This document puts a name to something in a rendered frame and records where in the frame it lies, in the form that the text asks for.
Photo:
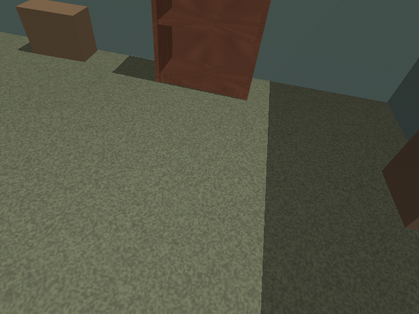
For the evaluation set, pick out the bookshelf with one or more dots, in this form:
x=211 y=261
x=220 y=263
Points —
x=209 y=45

